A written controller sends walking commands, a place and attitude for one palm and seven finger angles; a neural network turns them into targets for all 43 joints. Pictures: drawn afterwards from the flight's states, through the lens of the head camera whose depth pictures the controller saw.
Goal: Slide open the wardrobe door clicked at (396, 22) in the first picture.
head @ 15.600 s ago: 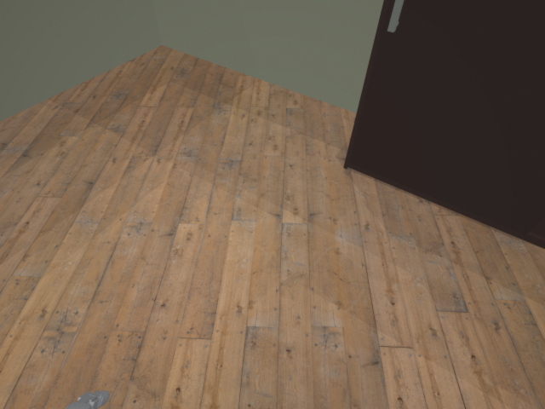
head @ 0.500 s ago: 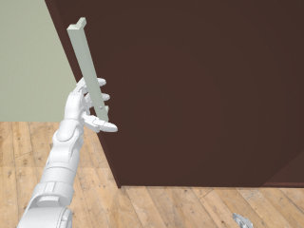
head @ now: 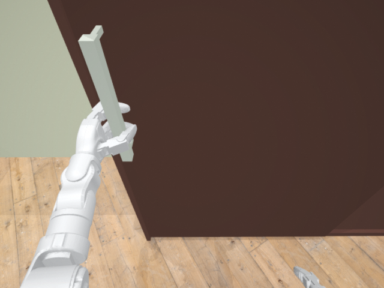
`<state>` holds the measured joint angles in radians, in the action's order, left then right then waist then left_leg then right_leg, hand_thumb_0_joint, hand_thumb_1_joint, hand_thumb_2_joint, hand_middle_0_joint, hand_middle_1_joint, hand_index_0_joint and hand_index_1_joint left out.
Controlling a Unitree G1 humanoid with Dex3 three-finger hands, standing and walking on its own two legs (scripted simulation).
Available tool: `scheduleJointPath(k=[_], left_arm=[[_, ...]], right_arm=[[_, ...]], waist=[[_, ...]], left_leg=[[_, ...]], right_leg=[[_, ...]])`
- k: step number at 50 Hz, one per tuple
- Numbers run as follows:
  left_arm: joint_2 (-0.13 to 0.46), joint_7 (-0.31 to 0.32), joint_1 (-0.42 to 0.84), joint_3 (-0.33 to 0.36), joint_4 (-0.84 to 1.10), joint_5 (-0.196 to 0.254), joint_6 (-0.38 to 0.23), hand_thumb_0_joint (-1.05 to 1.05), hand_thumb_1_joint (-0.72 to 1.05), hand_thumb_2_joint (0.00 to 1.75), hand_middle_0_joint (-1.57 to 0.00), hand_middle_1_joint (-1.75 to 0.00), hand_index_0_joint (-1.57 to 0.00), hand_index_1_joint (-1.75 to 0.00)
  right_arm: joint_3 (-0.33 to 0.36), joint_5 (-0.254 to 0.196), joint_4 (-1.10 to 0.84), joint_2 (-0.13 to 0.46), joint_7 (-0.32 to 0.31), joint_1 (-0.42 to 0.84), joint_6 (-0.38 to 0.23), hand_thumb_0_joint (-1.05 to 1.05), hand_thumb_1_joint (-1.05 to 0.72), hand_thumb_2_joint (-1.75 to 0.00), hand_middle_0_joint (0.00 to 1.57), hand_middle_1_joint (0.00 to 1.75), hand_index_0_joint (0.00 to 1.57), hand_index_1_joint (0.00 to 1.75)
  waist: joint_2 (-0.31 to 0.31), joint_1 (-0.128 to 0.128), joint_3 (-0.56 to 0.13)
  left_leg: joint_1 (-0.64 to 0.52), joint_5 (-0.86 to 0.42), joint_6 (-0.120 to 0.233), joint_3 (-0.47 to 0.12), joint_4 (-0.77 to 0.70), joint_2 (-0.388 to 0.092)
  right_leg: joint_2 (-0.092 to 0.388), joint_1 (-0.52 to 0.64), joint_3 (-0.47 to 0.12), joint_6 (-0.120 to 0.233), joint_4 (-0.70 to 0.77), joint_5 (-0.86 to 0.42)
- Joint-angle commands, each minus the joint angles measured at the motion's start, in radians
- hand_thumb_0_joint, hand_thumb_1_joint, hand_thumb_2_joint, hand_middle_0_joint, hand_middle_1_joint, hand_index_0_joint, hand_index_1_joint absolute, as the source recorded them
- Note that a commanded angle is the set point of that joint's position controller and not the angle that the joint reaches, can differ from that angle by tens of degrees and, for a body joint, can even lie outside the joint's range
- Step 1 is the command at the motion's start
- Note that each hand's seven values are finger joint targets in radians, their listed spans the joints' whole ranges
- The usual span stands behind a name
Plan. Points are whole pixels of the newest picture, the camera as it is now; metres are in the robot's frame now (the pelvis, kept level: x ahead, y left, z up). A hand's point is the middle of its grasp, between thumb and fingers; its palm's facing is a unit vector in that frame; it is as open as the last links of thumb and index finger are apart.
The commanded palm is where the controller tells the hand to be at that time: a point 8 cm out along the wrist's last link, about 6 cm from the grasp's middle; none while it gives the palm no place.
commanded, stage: grip the handle and tug to test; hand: left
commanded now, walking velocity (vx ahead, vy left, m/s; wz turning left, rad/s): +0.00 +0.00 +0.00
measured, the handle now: (115, 104) +0.45 +0.18 +0.16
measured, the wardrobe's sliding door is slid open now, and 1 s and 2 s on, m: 0.00 0.00 0.04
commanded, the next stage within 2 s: tug the door sideways, standing still in 0.82 s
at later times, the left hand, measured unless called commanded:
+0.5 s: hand (123, 137) +0.39 +0.16 +0.12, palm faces +0.00 -1.00 +0.00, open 6.0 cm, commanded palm +0.36 +0.21 +0.12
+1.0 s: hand (124, 137) +0.39 +0.15 +0.12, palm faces +0.00 -1.00 +0.00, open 6.0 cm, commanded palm +0.36 +0.20 +0.12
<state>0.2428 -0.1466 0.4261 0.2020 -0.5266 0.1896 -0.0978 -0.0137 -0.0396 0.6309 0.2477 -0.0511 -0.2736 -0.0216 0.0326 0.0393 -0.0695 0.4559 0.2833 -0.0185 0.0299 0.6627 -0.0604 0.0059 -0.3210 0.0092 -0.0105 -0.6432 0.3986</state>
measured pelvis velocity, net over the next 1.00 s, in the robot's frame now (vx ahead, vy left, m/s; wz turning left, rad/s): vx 0.03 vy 0.00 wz -0.02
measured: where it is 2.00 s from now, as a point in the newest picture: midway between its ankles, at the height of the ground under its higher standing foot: outside the picture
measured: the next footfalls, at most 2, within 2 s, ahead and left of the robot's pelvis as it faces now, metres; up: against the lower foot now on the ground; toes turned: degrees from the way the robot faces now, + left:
none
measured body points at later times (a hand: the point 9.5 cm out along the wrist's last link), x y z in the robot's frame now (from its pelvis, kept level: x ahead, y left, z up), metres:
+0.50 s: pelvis +0.00 +0.00 +0.00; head +0.01 -0.01 +0.45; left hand +0.38 +0.21 +0.13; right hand +0.12 -0.25 -0.11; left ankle +0.03 +0.13 -0.72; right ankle -0.04 -0.13 -0.72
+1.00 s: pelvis +0.03 +0.00 +0.00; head +0.04 -0.01 +0.45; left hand +0.38 +0.21 +0.13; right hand +0.16 -0.25 -0.09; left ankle +0.03 +0.13 -0.72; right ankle -0.04 -0.13 -0.72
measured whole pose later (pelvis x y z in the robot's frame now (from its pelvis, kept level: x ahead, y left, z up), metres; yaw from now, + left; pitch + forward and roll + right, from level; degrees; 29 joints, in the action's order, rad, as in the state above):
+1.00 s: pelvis +0.03 +0.00 +0.00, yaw -1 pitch +5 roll +0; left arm 0.22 -0.12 0.23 0.20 -0.26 0.20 0.00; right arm 0.00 -0.04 0.58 0.24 -0.04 -0.28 -0.01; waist 0.03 0.04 -0.09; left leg 0.40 0.32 -0.02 0.06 0.63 -0.06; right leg 0.01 -0.27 -0.01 -0.01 -0.60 0.41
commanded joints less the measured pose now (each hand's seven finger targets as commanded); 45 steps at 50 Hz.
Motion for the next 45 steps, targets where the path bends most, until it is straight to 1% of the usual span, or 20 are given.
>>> scheduleJointPath(k=[1,2,7,11,14,15,17,20,21,24,28,30,31,33,36,37,38,40,44,45], left_arm=[[0.208,0.008,0.325,0.083,0.222,0.015,-0.067,0.0,0.9,0.9,-0.45,-1.4,-0.45,-1.4],[0.197,0.007,0.342,0.071,0.234,0.016,-0.065,0.0,0.9,0.9,-0.45,-1.4,-0.45,-1.4],[0.192,0.015,0.359,0.062,0.224,0.01,-0.06,0.0,0.9,0.9,-0.45,-1.4,-0.45,-1.4],[0.188,0.019,0.361,0.056,0.221,0.004,-0.057,0.0,0.9,0.9,-0.45,-1.4,-0.45,-1.4],[0.158,0.02,0.4,0.024,0.232,0.0,-0.059,0.0,0.9,0.9,-0.45,-1.4,-0.45,-1.4],[0.162,0.024,0.376,0.029,0.219,-0.002,-0.06,0.0,0.9,0.9,-0.45,-1.4,-0.45,-1.4],[0.161,0.026,0.406,0.023,0.212,-0.002,-0.061,0.0,0.9,0.9,-0.45,-1.4,-0.45,-1.4],[0.197,0.024,0.392,0.052,0.183,-0.005,-0.062,0.0,0.9,0.9,-0.45,-1.4,-0.45,-1.4],[0.179,0.018,0.393,0.037,0.189,-0.003,-0.06,0.0,0.9,0.9,-0.45,-1.4,-0.45,-1.4],[0.165,0.012,0.402,0.025,0.182,0.0,-0.058,0.0,0.9,0.9,-0.45,-1.4,-0.45,-1.4],[0.173,0.013,0.326,0.042,0.218,0.005,-0.063,0.0,0.9,0.9,-0.45,-1.4,-0.45,-1.4],[0.153,0.01,0.259,0.032,0.24,0.009,-0.066,0.0,0.9,0.9,-0.45,-1.4,-0.45,-1.4],[0.153,0.008,0.236,0.033,0.263,0.012,-0.066,0.0,0.9,0.9,-0.45,-1.4,-0.45,-1.4],[0.146,0.007,0.23,0.025,0.292,0.014,-0.059,0.0,0.9,0.9,-0.45,-1.4,-0.45,-1.4],[0.136,0.008,0.13,0.029,0.342,0.017,-0.051,0.0,0.9,0.9,-0.45,-1.4,-0.45,-1.4],[0.145,0.009,0.111,0.039,0.363,0.019,-0.045,0.0,0.9,0.9,-0.45,-1.4,-0.45,-1.4],[0.132,0.007,0.109,0.023,0.392,0.018,-0.039,0.0,0.9,0.9,-0.45,-1.4,-0.45,-1.4],[0.155,0.006,0.035,0.051,0.414,0.023,-0.026,0.0,0.9,0.9,-0.45,-1.4,-0.45,-1.4],[0.132,0.002,-0.027,0.041,0.497,0.029,0.005,0.0,0.9,0.9,-0.45,-1.4,-0.45,-1.4],[0.149,0.006,-0.042,0.057,0.493,0.029,0.012,0.0,0.9,0.9,-0.45,-1.4,-0.45,-1.4]], right_arm=[[0.045,-0.004,-0.133,0.126,-0.009,0.044,-0.042,0.0,-0.9,-0.9,0.2,0.3,0.2,0.3],[0.045,-0.004,-0.134,0.124,-0.009,0.045,-0.041,0.0,-0.9,-0.9,0.2,0.3,0.2,0.3],[0.045,-0.004,-0.13,0.126,-0.009,0.041,-0.036,0.0,-0.9,-0.9,0.2,0.3,0.2,0.3],[0.045,-0.005,-0.13,0.126,-0.009,0.043,-0.035,0.0,-0.9,-0.9,0.2,0.3,0.2,0.3],[0.046,-0.004,-0.129,0.123,-0.008,0.041,-0.036,0.0,-0.9,-0.9,0.2,0.3,0.2,0.3],[0.046,-0.002,-0.127,0.126,-0.009,0.035,-0.036,0.0,-0.9,-0.9,0.2,0.3,0.2,0.3],[0.045,-0.002,-0.124,0.124,-0.009,0.038,-0.037,0.0,-0.9,-0.9,0.2,0.3,0.2,0.3],[0.044,0.0,-0.12,0.13,-0.012,0.031,-0.032,0.0,-0.9,-0.9,0.2,0.3,0.2,0.3],[0.043,-0.004,-0.127,0.126,-0.011,0.041,-0.032,0.0,-0.9,-0.9,0.2,0.3,0.2,0.3],[0.042,-0.005,-0.126,0.124,-0.012,0.041,-0.032,0.0,-0.9,-0.9,0.2,0.3,0.2,0.3],[0.045,-0.005,-0.14,0.123,-0.005,0.047,-0.036,0.0,-0.9,-0.9,0.2,0.3,0.2,0.3],[0.046,-0.003,-0.152,0.123,-0.002,0.046,-0.038,0.0,-0.9,-0.9,0.2,0.3,0.2,0.3],[0.045,-0.006,-0.158,0.12,0.001,0.055,-0.041,0.0,-0.9,-0.9,0.2,0.3,0.2,0.3],[0.044,-0.008,-0.163,0.12,0.003,0.06,-0.041,0.0,-0.9,-0.9,0.2,0.3,0.2,0.3],[0.046,-0.008,-0.18,0.115,0.007,0.068,-0.044,0.0,-0.9,-0.9,0.2,0.3,0.2,0.3],[0.047,-0.007,-0.182,0.117,0.008,0.066,-0.044,0.0,-0.9,-0.9,0.2,0.3,0.2,0.3],[0.049,-0.008,-0.185,0.116,0.009,0.07,-0.044,0.0,-0.9,-0.9,0.2,0.3,0.2,0.3],[0.05,-0.007,-0.192,0.118,0.01,0.067,-0.042,0.0,-0.9,-0.9,0.2,0.3,0.2,0.3],[0.05,-0.008,-0.205,0.109,0.012,0.081,-0.039,0.0,-0.9,-0.9,0.2,0.3,0.2,0.3],[0.052,-0.005,-0.201,0.113,0.011,0.073,-0.036,0.0,-0.9,-0.9,0.2,0.3,0.2,0.3]], waist=[[-0.037,-0.029,-0.281],[-0.017,-0.026,-0.282],[-0.04,-0.017,-0.263],[-0.021,-0.016,-0.268],[-0.013,-0.009,-0.268],[-0.036,-0.012,-0.273],[-0.034,-0.006,-0.264],[-0.059,-0.012,-0.264],[-0.028,-0.013,-0.265],[-0.03,-0.007,-0.251],[-0.021,-0.028,-0.279],[-0.044,-0.038,-0.29],[-0.024,-0.044,-0.288],[-0.027,-0.039,-0.271],[-0.014,-0.056,-0.281],[-0.032,-0.06,-0.283],[-0.02,-0.053,-0.29],[-0.036,-0.07,-0.296],[-0.016,-0.07,-0.289],[-0.04,-0.068,-0.285]], left_leg=[[-0.24,-0.265,0.051,-0.001,-0.045,0.056],[-0.246,-0.269,0.05,0.0,-0.044,0.057],[-0.243,-0.254,0.05,-0.006,-0.043,0.054],[-0.247,-0.246,0.049,-0.008,-0.043,0.054],[-0.255,-0.242,0.047,-0.012,-0.041,0.054],[-0.25,-0.248,0.05,-0.013,-0.037,0.055],[-0.249,-0.23,0.051,-0.014,-0.04,0.055],[-0.229,-0.224,0.053,-0.013,-0.041,0.056],[-0.234,-0.227,0.052,-0.011,-0.042,0.056],[-0.236,-0.205,0.05,-0.014,-0.043,0.055],[-0.243,-0.229,0.049,-0.009,-0.044,0.056],[-0.241,-0.262,0.051,-0.008,-0.044,0.056],[-0.243,-0.263,0.051,-0.004,-0.046,0.055],[-0.242,-0.257,0.049,-0.002,-0.05,0.054],[-0.251,-0.3,0.051,0.006,-0.049,0.053],[-0.251,-0.316,0.049,0.005,-0.051,0.052],[-0.263,-0.332,0.05,0.01,-0.048,0.053],[-0.257,-0.359,0.049,0.012,-0.05,0.053],[-0.278,-0.428,0.049,0.02,-0.05,0.051],[-0.277,-0.442,0.05,0.02,-0.047,0.051]], right_leg=[[-0.042,-0.001,0.029,0.014,0.078,-0.463],[-0.041,-0.007,0.029,0.014,0.077,-0.466],[-0.044,-0.027,0.031,0.013,0.08,-0.444],[-0.043,-0.031,0.032,0.016,0.08,-0.424],[-0.044,-0.046,0.036,0.017,0.077,-0.415],[-0.044,-0.032,0.035,0.018,0.078,-0.417],[-0.043,-0.051,0.032,0.014,0.082,-0.407],[-0.041,-0.028,0.031,0.015,0.085,-0.403],[-0.04,-0.036,0.028,0.015,0.083,-0.41],[-0.042,-0.056,0.032,0.015,0.088,-0.379],[-0.043,-0.026,0.032,0.017,0.081,-0.407],[-0.043,0.007,0.036,0.019,0.075,-0.442],[-0.043,0.004,0.034,0.017,0.075,-0.452],[-0.046,-0.002,0.036,0.017,0.076,-0.447],[-0.044,0.028,0.035,0.018,0.071,-0.497],[-0.045,0.038,0.038,0.017,0.068,-0.516],[-0.045,0.039,0.035,0.016,0.067,-0.538],[-0.044,0.077,0.037,0.019,0.065,-0.566],[-0.042,0.085,0.038,0.013,0.06,-0.648],[-0.043,0.099,0.039,0.014,0.063,-0.665]])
